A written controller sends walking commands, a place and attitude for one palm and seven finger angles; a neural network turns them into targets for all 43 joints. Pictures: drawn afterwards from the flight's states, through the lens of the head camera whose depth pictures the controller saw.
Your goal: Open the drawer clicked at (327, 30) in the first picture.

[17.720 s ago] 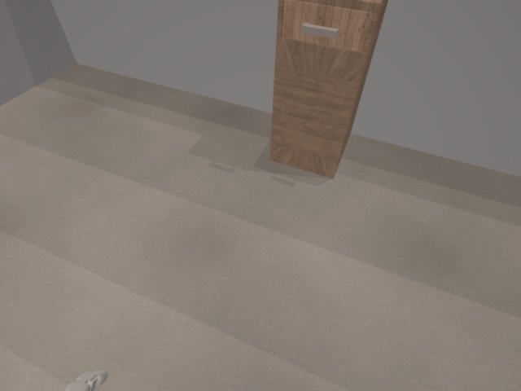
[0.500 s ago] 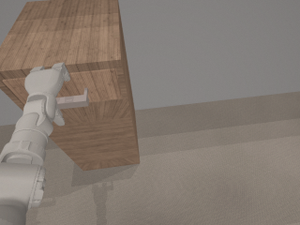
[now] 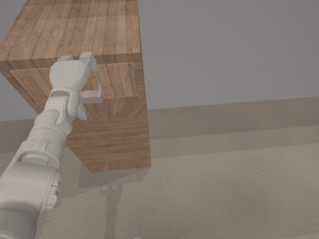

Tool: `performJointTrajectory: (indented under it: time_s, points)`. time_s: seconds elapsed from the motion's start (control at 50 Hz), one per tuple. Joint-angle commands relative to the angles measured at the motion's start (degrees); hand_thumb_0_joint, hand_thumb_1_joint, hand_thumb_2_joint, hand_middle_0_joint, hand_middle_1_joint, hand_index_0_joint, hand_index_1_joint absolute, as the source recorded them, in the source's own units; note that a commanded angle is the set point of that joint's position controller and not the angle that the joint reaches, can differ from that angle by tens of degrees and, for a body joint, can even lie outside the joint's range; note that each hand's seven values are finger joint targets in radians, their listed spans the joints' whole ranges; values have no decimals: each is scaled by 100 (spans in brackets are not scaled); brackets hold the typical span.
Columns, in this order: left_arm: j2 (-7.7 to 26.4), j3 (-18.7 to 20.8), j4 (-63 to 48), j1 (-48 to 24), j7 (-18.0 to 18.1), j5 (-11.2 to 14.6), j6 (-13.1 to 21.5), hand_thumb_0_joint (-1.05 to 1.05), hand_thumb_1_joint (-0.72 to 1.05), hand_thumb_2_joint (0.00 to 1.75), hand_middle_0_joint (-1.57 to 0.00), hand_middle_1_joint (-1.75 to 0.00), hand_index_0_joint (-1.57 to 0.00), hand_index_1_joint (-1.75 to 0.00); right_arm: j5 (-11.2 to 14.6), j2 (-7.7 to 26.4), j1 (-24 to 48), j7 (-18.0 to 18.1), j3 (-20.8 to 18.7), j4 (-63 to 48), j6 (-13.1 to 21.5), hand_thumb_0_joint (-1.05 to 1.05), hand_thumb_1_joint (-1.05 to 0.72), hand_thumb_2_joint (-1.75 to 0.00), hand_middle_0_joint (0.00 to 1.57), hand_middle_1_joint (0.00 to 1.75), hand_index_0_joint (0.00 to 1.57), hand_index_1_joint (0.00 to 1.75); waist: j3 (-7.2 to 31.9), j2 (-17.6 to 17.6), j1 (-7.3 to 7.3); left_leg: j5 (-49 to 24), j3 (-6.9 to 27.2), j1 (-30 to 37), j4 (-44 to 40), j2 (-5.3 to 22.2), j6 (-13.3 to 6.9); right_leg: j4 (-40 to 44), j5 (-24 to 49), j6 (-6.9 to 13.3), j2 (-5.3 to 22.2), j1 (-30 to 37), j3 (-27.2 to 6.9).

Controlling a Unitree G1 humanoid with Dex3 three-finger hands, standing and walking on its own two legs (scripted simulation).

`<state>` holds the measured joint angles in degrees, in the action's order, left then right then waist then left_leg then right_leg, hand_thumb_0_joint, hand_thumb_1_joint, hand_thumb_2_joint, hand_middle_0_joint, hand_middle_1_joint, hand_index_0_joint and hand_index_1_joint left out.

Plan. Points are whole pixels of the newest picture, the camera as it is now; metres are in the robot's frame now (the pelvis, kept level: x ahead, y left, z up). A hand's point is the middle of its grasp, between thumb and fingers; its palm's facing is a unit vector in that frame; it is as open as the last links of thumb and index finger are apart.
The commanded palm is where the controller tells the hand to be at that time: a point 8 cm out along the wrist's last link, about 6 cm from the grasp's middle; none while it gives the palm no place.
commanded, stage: move the hooked fingers above the handle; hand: left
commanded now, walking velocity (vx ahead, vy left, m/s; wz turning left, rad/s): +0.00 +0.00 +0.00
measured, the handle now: (79, 92) +0.53 +0.23 +0.02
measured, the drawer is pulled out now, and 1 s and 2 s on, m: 0.00 0.00 0.00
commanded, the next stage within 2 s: none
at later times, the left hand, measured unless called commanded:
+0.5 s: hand (78, 86) +0.49 +0.20 +0.09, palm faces +0.01 -0.01 -1.00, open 13.7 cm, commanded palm +0.47 +0.26 +0.13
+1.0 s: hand (78, 85) +0.49 +0.20 +0.09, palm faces +0.00 -0.01 -1.00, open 13.6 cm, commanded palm +0.47 +0.26 +0.12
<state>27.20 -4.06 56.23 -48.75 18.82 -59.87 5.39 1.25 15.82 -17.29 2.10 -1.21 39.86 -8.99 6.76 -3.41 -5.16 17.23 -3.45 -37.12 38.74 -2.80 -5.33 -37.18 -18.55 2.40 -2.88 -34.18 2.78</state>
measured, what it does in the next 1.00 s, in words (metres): stands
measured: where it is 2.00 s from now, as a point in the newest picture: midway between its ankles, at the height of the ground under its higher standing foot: outside the picture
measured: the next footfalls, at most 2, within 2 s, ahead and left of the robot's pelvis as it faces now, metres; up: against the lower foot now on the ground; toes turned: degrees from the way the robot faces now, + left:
none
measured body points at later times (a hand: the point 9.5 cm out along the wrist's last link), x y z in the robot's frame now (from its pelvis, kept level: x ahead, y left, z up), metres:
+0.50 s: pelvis -0.02 -0.02 +0.00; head +0.06 -0.02 +0.44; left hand +0.48 +0.20 +0.15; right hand -0.01 -0.30 -0.12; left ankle +0.01 +0.06 -0.72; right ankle -0.01 -0.10 -0.72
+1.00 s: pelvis -0.01 -0.03 +0.00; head +0.06 -0.04 +0.45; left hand +0.48 +0.20 +0.15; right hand +0.02 -0.30 -0.13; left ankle +0.01 +0.06 -0.72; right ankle -0.01 -0.10 -0.72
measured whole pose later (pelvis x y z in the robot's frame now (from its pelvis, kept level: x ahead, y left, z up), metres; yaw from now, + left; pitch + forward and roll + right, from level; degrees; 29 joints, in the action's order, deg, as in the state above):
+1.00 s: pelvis -0.01 -0.03 +0.00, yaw -1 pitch +14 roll -1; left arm 34.0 -2.3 61.6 -51.3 12.3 -59.2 5.5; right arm 4.3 15.5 -17.7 6.2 1.2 37.5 -7.9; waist 6.0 -2.7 -7.1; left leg 15.9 -3.8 -36.5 37.7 -0.4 -3.1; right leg -35.7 -16.5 4.5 -5.3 -33.8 2.3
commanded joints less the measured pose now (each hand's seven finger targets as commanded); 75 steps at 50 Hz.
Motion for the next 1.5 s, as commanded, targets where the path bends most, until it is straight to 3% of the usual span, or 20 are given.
performJointTrajectory:
  time_s: [0.0, 0.08, 0.14, 0.16, 0.24, 0.3, 0.36, 0.46, 0.52, 0.58, 0.6, 0.84, 0.92, 0.98, 1.08, 1.26, 1.32, 1.38, 1.42, 1.48]
  points:
    - [2871, 958, -257, -3246, 131, -42, -1252, 0, -50, 30, -30, -120, -30, -120, 79, 891, -410, 147, -166, -450, 8, 0, -90, -90, 20, 30, 20, 30, 2224, 360, 22, -1492, 395, 1245, -515, 159, 238, 557, 1296, -78, 49, 1224, -335]
    - [3131, 980, -76, -3080, -214, -77, -1269, 0, -50, 30, -30, -120, -30, -120, 162, 852, -281, 315, -73, -539, -12, 0, -90, -90, 20, 30, 20, 30, 2010, 339, 135, -1104, 311, 1088, -699, 154, 198, 732, 1096, -88, 121, 1512, -452]
    - [2833, 730, 159, -2790, -520, 72, -1150, 0, -50, 30, -30, -120, -30, -120, 227, 806, -277, 424, -44, -645, 39, 0, -90, -90, 20, 30, 20, 30, 1553, 521, 52, -665, 278, 978, -813, 166, 191, 902, 764, -111, 144, 1431, -483]
    - [2996, 877, 143, -2755, -614, 123, -1014, 0, -50, 30, -30, -120, -30, -120, 235, 814, -255, 458, -34, -675, 50, 0, -90, -90, 20, 30, 20, 30, 1574, 684, 69, -635, 282, 899, -805, 176, 171, 936, 758, -115, 159, 1576, -542]
    - [3003, 773, 177, -2603, -765, 27, -685, 0, -50, 30, -30, -120, -30, -120, 256, 857, -333, 535, -17, -747, 173, 0, -90, -90, 20, 30, 20, 30, 1285, 442, 46, -291, 274, 758, -778, 175, 181, 935, 385, -107, 163, 1211, -567]
    - [3223, 946, 90, -2503, -716, -20, -467, 0, -50, 30, -30, -120, -30, -120, 241, 893, -411, 539, -45, -768, 222, 0, -90, -90, 20, 30, 20, 30, 1483, 379, 97, -296, 266, 671, -657, 165, 177, 846, 349, -97, 160, 1203, -615]
    - [3108, 907, -52, -2692, -608, 27, -363, 0, -50, 30, -30, -120, -30, -120, 227, 884, -525, 519, -109, -750, 289, 0, -90, -90, 20, 30, 20, 30, 1674, 464, -5, -315, 258, 636, -544, 156, 159, 820, 398, -114, 159, 1198, -655]
    - [3300, 1044, -111, -2665, -432, 71, -432, 0, -50, 30, -30, -120, -30, -120, 214, 928, -609, 468, -145, -677, 295, 0, -90, -90, 20, 30, 20, 30, 1957, 410, 47, -521, 198, 535, -415, 113, 164, 728, 725, -123, 165, 1381, -702]
    - [3179, 867, -1, -2714, -390, 65, -563, 0, -50, 30, -30, -120, -30, -120, 229, 957, -623, 447, -136, -630, 295, 0, -90, -90, 20, 30, 20, 30, 1677, 223, -29, -377, 175, 471, -434, 111, 184, 778, 606, -135, 177, 1173, -695]
    - [3362, 972, 88, -2609, -380, 35, -644, 0, -50, 30, -30, -120, -30, -120, 230, 965, -612, 448, -117, -598, 254, 0, -90, -90, 20, 30, 20, 30, 1824, 203, 41, -507, 152, 405, -411, 98, 184, 753, 800, -139, 188, 1403, -746]
    - [3182, 822, 143, -2689, -396, 7, -690, 0, -50, 30, -30, -120, -30, -120, 231, 952, -626, 442, -122, -592, 248, 0, -90, -90, 20, 30, 20, 30, 1679, 188, -39, -442, 168, 413, -434, 104, 192, 768, 713, -140, 178, 1253, -698]
    - [3258, 986, 271, -2177, -616, 77, -616, 0, -50, 30, -30, -120, -30, -120, 254, 937, -510, 474, -92, -660, 226, 0, -90, -90, 20, 30, 20, 30, 1629, 573, 67, -478, 116, 240, -413, 87, 186, 820, 1051, -201, 236, 1606, -820]
    - [3183, 878, 287, -2170, -624, 38, -561, 0, -50, 30, -30, -120, -30, -120, 263, 936, -496, 477, -87, -683, 229, 0, -90, -90, 20, 30, 20, 30, 1488, 468, 15, -367, 104, 178, -380, 72, 195, 837, 922, -199, 243, 1471, -851]
    - [3269, 889, 334, -2264, -625, 26, -563, 0, -50, 30, -30, -120, -30, -120, 270, 961, -520, 503, -84, -677, 229, 0, -90, -90, 20, 30, 20, 30, 1493, 675, -55, -328, 104, 75, -328, 69, 187, 840, 936, -238, 268, 1486, -897]
    - [3140, 775, 294, -2342, -597, 5, -609, 0, -50, 30, -30, -120, -30, -120, 261, 941, -556, 487, -98, -673, 214, 0, -90, -90, 20, 30, 20, 30, 1534, 409, -72, -418, 94, 189, -303, 64, 194, 794, 975, -209, 246, 1359, -839]
    - [3229, 745, 324, -2469, -682, 98, -652, 0, -50, 30, -30, -120, -30, -120, 294, 947, -488, 547, -56, -670, 186, 0, -90, -90, 20, 30, 20, 30, 1519, 618, -116, -272, 108, 36, -292, 74, 198, 868, 896, -235, 319, 1534, -966]
    - [3292, 849, 365, -2164, -688, 102, -625, 0, -50, 30, -30, -120, -30, -120, 291, 934, -473, 546, -52, -700, 173, 0, -90, -90, 20, 30, 20, 30, 1555, 438, 30, -291, 91, 66, -305, 52, 209, 832, 884, -213, 294, 1549, -930]
    - [3288, 855, 262, -2290, -691, 113, -548, 0, -50, 30, -30, -120, -30, -120, 289, 944, -486, 546, -57, -706, 176, 0, -90, -90, 20, 30, 20, 30, 1553, 506, -26, -297, 113, 52, -307, 75, 204, 825, 890, -226, 294, 1533, -934]
    - [3319, 928, 265, -2090, -674, 130, -524, 0, -50, 30, -30, -120, -30, -120, 291, 934, -466, 540, -57, -740, 182, 0, -90, -90, 20, 30, 20, 30, 1568, 470, 80, -306, 107, 87, -334, 59, 205, 809, 833, -200, 258, 1526, -878]
    - [3387, 1003, 220, -2130, -642, 127, -462, 0, -50, 30, -30, -120, -30, -120, 283, 954, -471, 539, -73, -724, 193, 0, -90, -90, 20, 30, 20, 30, 1590, 525, 70, -306, 119, 73, -332, 79, 202, 809, 847, -210, 271, 1546, -923]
